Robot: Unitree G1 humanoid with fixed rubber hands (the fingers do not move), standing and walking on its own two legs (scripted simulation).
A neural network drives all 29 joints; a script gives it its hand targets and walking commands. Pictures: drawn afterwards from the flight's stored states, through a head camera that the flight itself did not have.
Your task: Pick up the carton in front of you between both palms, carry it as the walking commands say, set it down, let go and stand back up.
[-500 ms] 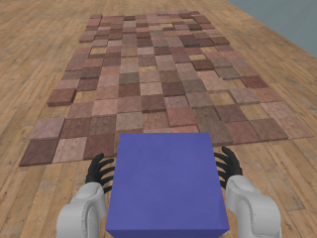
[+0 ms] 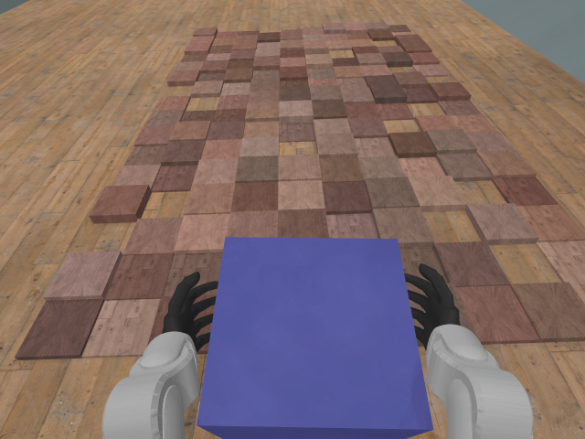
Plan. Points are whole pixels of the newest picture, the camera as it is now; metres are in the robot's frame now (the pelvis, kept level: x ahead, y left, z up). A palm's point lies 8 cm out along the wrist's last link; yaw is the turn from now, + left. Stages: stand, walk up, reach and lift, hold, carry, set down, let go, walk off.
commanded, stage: carry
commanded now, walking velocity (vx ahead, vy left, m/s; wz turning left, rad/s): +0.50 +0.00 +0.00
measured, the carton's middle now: (308, 351) +0.24 +0.00 +0.02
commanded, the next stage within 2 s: none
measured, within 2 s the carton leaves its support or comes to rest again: neither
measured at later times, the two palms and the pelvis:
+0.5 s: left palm (220, 138) +0.66 +0.16 +0.10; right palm (372, 135) +0.65 -0.15 +0.10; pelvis +0.33 +0.02 -0.01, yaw -1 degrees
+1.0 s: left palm (247, 53) +1.05 +0.14 +0.13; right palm (358, 51) +1.02 -0.17 +0.14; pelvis +0.69 +0.01 +0.02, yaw -2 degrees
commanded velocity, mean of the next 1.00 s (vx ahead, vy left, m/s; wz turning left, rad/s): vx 0.50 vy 0.00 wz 0.00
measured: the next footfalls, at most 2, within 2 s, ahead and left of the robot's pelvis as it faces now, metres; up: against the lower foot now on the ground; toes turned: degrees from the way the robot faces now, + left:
left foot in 0.10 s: +0.26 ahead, +0.12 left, +0.00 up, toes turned +11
right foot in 0.54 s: +0.53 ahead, -0.10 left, +0.01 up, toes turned -11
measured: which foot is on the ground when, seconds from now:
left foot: up 0.00-0.08, down 0.10-0.58, up 0.60-0.86, down 0.88-1.00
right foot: down 0.00-0.12, up 0.14-0.52, down 0.54-0.90, up 0.92-1.00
